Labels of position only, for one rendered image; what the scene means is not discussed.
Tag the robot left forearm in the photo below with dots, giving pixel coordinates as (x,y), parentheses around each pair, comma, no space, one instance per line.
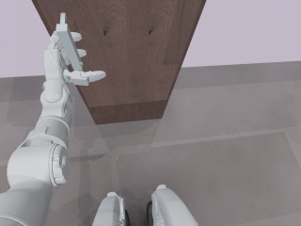
(54,123)

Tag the left robot hand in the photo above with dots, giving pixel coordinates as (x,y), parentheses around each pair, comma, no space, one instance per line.
(55,61)

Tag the robot right thigh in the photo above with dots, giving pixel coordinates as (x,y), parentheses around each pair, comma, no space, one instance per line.
(167,203)

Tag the handle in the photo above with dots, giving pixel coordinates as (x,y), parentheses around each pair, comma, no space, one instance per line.
(66,39)

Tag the robot left upper arm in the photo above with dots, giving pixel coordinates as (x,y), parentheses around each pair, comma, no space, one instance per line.
(34,173)

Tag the robot left shin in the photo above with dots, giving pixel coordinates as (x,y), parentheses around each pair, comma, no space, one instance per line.
(123,223)

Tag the cupboard door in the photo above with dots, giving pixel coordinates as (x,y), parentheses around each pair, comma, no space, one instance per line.
(137,43)

